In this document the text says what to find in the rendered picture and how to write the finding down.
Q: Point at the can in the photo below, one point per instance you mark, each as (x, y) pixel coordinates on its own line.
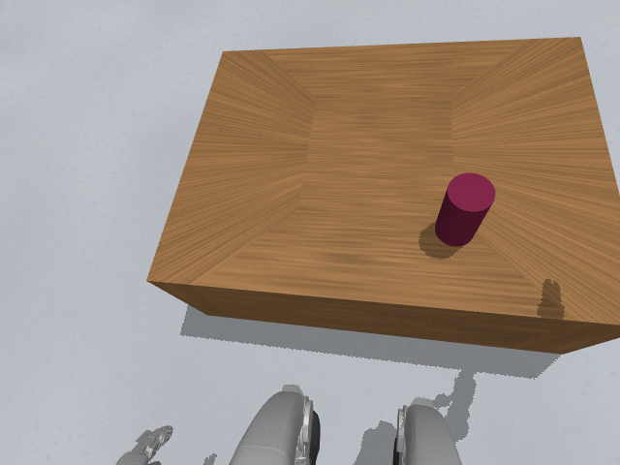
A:
(466, 202)

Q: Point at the left robot hand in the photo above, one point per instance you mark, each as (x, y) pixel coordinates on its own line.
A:
(145, 447)

